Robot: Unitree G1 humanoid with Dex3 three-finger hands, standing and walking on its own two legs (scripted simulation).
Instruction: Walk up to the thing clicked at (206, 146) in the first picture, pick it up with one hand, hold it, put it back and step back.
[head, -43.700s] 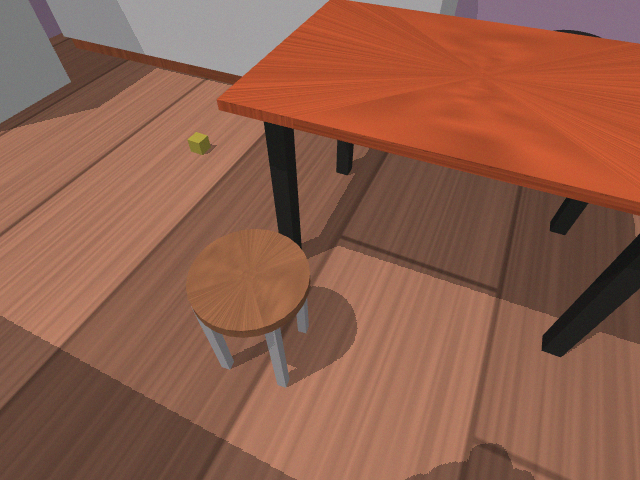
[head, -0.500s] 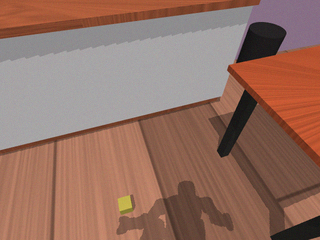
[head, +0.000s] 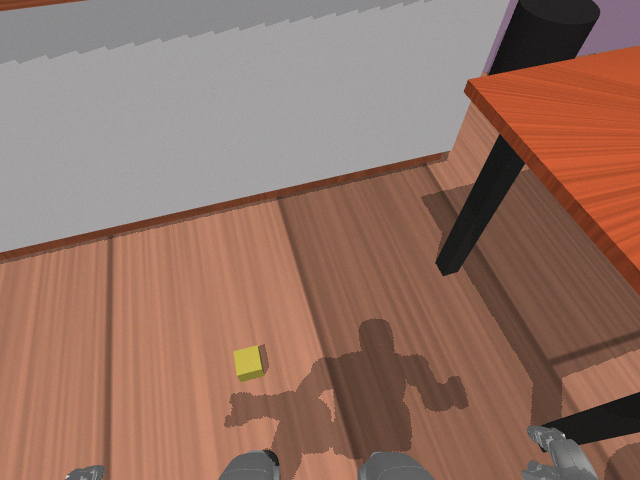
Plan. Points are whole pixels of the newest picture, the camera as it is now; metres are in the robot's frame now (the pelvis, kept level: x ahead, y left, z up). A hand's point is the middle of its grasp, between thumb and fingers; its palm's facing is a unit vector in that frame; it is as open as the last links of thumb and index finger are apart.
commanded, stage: walk up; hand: left
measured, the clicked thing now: (249, 363) +0.45 +0.22 -0.73
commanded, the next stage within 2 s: none
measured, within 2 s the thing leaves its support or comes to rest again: neither
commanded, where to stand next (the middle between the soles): +0.08 -0.03 m, yaw +1 degrees
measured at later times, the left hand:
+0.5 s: hand out of the picture -0.02 +0.32 -0.14, palm faces +0.08 -0.90 -0.43, open 7.4 cm
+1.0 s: hand out of the picture +0.12 +0.27 -0.15, palm faces -0.03 -0.92 -0.39, open 7.4 cm
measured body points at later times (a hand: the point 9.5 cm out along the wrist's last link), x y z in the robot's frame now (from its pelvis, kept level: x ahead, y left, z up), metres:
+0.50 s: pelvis +0.00 +0.02 +0.00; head +0.02 +0.02 +0.44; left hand -0.03 +0.36 -0.11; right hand +0.11 -0.29 -0.12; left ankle +0.03 +0.15 -0.73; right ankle -0.02 -0.14 -0.73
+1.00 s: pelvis +0.00 +0.01 -0.01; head +0.07 +0.01 +0.43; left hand +0.12 +0.32 -0.12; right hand +0.13 -0.30 -0.13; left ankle -0.03 +0.13 -0.68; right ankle +0.07 -0.10 -0.73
